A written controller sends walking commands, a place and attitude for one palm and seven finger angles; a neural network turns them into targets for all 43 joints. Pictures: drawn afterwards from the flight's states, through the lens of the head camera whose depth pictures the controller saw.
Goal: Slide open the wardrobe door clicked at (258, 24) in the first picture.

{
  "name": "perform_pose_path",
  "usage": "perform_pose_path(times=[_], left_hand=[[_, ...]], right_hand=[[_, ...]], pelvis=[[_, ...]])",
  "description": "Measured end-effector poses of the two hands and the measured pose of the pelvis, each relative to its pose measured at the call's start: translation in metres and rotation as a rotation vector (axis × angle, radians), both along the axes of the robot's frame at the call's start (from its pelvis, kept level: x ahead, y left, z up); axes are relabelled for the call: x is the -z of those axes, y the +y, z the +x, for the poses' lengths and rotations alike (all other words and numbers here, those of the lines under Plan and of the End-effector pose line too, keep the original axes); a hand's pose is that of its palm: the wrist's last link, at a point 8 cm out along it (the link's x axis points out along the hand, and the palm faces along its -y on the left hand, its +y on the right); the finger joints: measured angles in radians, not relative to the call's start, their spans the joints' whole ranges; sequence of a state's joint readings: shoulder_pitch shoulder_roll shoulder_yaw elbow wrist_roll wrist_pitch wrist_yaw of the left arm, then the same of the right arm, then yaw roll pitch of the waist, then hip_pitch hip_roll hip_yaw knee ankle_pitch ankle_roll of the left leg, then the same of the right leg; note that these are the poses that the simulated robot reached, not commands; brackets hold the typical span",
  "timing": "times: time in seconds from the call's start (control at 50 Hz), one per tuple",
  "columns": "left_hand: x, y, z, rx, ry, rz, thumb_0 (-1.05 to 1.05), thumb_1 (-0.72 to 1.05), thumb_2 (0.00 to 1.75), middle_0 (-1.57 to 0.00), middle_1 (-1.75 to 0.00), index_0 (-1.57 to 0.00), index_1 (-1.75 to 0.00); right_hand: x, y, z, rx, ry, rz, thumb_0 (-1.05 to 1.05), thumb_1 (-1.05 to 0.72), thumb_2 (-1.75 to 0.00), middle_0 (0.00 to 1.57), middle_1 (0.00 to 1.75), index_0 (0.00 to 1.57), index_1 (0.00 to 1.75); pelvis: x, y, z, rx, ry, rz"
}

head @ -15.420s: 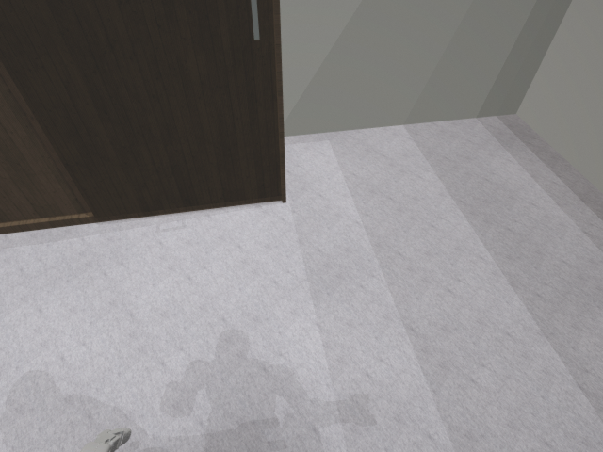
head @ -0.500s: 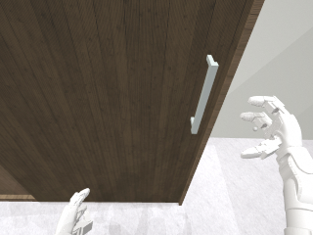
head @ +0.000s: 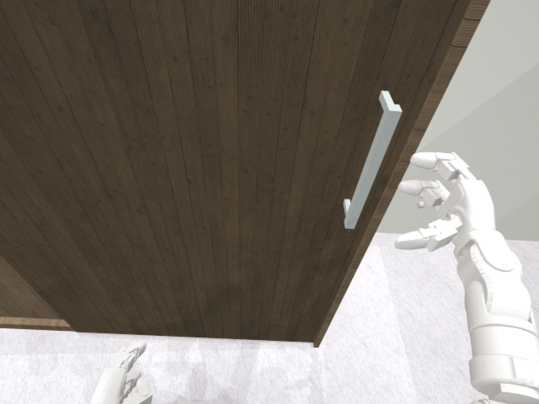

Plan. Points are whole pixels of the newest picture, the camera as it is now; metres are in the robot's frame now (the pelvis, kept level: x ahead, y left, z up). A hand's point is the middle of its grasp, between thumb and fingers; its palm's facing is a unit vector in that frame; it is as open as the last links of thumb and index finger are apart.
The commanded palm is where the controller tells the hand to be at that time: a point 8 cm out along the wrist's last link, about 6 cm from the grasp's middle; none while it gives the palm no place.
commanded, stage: move the hooked fingers beside the handle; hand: right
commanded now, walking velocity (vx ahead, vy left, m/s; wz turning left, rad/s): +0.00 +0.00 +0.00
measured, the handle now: (365, 168) +0.45 -0.11 +0.14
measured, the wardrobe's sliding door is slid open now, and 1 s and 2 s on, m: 0.00 0.00 0.00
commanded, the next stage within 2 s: feel for the door with the fingertips in 1.66 s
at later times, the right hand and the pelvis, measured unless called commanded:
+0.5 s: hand (417, 203) +0.37 -0.17 +0.15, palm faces -0.03 +1.00 +0.00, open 14.0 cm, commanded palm +0.35 -0.22 +0.15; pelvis +0.00 +0.00 +0.00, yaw +0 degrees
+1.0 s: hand (408, 210) +0.37 -0.17 +0.13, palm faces -0.05 +1.00 +0.02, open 14.0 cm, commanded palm +0.35 -0.22 +0.15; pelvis +0.00 -0.01 +0.00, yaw +1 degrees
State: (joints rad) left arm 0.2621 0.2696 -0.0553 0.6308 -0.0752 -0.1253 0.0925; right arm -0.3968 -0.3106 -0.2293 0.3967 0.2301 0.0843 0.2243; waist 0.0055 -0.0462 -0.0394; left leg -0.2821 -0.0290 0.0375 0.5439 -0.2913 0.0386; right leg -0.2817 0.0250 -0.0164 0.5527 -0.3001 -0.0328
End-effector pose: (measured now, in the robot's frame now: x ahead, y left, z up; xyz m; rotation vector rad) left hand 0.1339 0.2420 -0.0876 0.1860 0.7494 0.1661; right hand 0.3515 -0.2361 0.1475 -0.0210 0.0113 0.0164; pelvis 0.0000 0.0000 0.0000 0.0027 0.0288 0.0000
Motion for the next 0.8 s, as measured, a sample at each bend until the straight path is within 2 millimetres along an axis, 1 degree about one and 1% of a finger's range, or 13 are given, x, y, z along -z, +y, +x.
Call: perform_pose_path(times=[0.1, 0.16, 0.22, 0.28, 0.38, 0.42, 0.46, 0.54, 0.6, 0.64, 0.72, 0.76, 0.8], left_hand=[[0.003, 0.002, -0.004, -0.005, 0.02, -0.001, 0.01, 0.9, 0.9, -0.21, -0.3, -0.2, -0.3], [0.003, 0.003, -0.005, -0.016, 0.027, -0.008, 0.01, 0.9, 0.9, -0.21, -0.3, -0.2, -0.3], [0.003, 0.006, -0.008, -0.029, 0.032, -0.013, 0.01, 0.9, 0.9, -0.21, -0.3, -0.2, -0.3], [0.002, 0.008, -0.01, -0.038, 0.033, -0.015, 0.01, 0.9, 0.9, -0.21, -0.3, -0.2, -0.3], [0.002, 0.009, -0.009, -0.028, 0.03, -0.008, 0.01, 0.9, 0.9, -0.21, -0.3, -0.2, -0.3], [0.002, 0.008, -0.006, -0.019, 0.027, -0.007, 0.01, 0.9, 0.9, -0.21, -0.3, -0.2, -0.3], [0.001, 0.007, -0.003, -0.011, 0.021, -0.007, 0.01, 0.9, 0.9, -0.21, -0.3, -0.2, -0.3], [-0.002, 0.004, 0.003, -0.002, 0.001, -0.01, 0.01, 0.9, 0.9, -0.21, -0.3, -0.2, -0.3], [-0.004, 0.002, 0.006, 0.0, -0.013, -0.007, 0.01, 0.9, 0.9, -0.21, -0.3, -0.2, -0.3], [-0.006, 0.0, 0.007, 0.003, -0.021, -0.003, 0.01, 0.9, 0.9, -0.21, -0.3, -0.2, -0.3], [-0.008, -0.005, 0.005, 0.008, -0.024, -0.001, 0.01, 0.9, 0.9, -0.21, -0.3, -0.2, -0.3], [-0.008, -0.006, 0.003, 0.003, -0.02, -0.006, 0.01, 0.9, 0.9, -0.21, -0.3, -0.2, -0.3], [-0.006, -0.007, 0.0, 0.0, -0.012, -0.011, 0.01, 0.9, 0.9, -0.21, -0.3, -0.2, -0.3]], right_hand=[[-0.008, 0.017, 0.008, -0.027, -0.05, 0.024, -0.02, 0.5, -0.29, 0.3, 1.2, 0.3, 1.2], [-0.004, 0.018, 0.015, -0.011, -0.018, 0.031, -0.02, 0.5, -0.29, 0.31, 1.2, 0.31, 1.2], [0.004, 0.013, 0.019, 0.018, 0.027, 0.021, -0.01, 0.5, -0.3, 0.31, 1.2, 0.31, 1.2], [0.006, 0.006, 0.016, 0.039, 0.021, 0.007, -0.02, 0.5, -0.3, 0.31, 1.2, 0.31, 1.2], [-0.011, 0.003, 0.003, 0.02, -0.082, 0.005, -0.02, 0.5, -0.3, 0.3, 1.2, 0.3, 1.2], [-0.015, 0.003, 0.0, 0.006, -0.089, 0.012, -0.02, 0.5, -0.3, 0.3, 1.2, 0.3, 1.2], [-0.011, 0.005, -0.001, -0.006, -0.061, 0.02, -0.02, 0.5, -0.3, 0.3, 1.2, 0.3, 1.2], [0.008, 0.01, -0.002, -0.012, 0.034, 0.026, -0.01, 0.5, -0.29, 0.3, 1.2, 0.3, 1.2], [0.016, 0.013, -0.004, 0.001, 0.045, 0.028, -0.01, 0.5, -0.29, 0.3, 1.2, 0.3, 1.2], [0.011, 0.013, -0.004, 0.01, 0.006, 0.023, -0.02, 0.5, -0.29, 0.31, 1.2, 0.3, 1.2], [-0.011, 0.006, 0.001, 0.027, -0.091, 0.015, -0.02, 0.5, -0.29, 0.31, 1.2, 0.31, 1.2], [-0.019, -0.001, 0.004, 0.03, -0.097, 0.013, -0.02, 0.5, -0.29, 0.31, 1.2, 0.31, 1.2], [-0.018, -0.006, 0.007, 0.022, -0.063, 0.015, -0.02, 0.5, -0.29, 0.31, 1.2, 0.31, 1.2]], pelvis=[[0.0, 0.001, 0.002, -0.003, 0.002, -0.003], [0.0, 0.003, 0.003, -0.008, 0.006, -0.005], [0.0, 0.005, 0.003, -0.016, 0.011, -0.006], [-0.001, 0.006, 0.003, -0.024, 0.011, -0.006], [-0.001, 0.005, 0.006, -0.02, 0.001, -0.004], [-0.001, 0.005, 0.005, -0.013, -0.004, -0.003], [-0.001, 0.005, 0.004, -0.007, -0.005, -0.002], [0.0, 0.003, -0.001, -0.003, -0.001, -0.002], [0.0, 0.002, -0.003, -0.007, -0.001, -0.002], [0.0, 0.002, -0.005, -0.01, -0.004, -0.002], [-0.001, 0.002, -0.004, -0.013, -0.012, -0.001], [-0.001, 0.001, -0.004, -0.012, -0.012, 0.001], [-0.001, 0.0, -0.003, -0.008, -0.008, 0.002]])
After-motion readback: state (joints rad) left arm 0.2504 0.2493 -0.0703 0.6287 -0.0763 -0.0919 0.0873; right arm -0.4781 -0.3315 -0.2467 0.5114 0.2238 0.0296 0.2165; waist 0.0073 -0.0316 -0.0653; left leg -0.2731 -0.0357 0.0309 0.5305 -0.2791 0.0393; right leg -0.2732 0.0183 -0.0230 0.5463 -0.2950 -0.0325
